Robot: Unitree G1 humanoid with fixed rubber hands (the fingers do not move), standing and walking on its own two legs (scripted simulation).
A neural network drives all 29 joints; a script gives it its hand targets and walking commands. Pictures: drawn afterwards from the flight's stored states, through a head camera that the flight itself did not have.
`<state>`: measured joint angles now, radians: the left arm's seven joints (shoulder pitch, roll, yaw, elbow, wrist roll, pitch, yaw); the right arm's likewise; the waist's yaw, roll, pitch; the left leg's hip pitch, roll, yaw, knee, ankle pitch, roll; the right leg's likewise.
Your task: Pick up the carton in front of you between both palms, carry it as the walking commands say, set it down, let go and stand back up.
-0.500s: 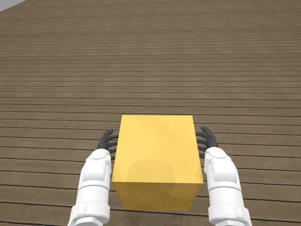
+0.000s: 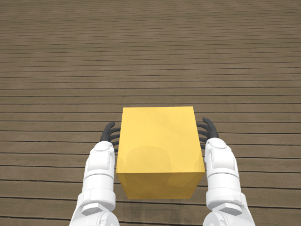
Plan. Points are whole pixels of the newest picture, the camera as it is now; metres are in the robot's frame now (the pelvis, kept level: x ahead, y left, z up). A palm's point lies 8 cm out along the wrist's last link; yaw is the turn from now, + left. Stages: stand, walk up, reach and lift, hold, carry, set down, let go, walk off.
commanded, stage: set down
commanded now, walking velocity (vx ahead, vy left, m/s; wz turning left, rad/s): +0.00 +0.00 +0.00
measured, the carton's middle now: (158, 155) +0.33 -0.01 -0.05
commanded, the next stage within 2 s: none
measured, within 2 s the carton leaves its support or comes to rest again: neither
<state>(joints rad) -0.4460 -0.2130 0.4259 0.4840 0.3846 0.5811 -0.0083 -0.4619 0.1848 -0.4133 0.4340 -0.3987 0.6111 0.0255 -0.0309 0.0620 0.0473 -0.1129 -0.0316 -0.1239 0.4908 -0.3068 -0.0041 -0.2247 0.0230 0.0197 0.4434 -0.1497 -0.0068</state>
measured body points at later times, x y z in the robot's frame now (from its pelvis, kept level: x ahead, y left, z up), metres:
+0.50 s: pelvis -0.04 +0.01 -0.09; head +0.18 -0.02 +0.30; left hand +0.37 +0.13 -0.18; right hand +0.36 -0.17 -0.18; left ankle -0.02 +0.13 -0.74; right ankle +0.06 -0.12 -0.74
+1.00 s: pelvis -0.07 +0.00 -0.23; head +0.20 -0.03 +0.13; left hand +0.42 +0.12 -0.33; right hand +0.38 -0.18 -0.33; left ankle -0.02 +0.13 -0.74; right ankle +0.06 -0.12 -0.74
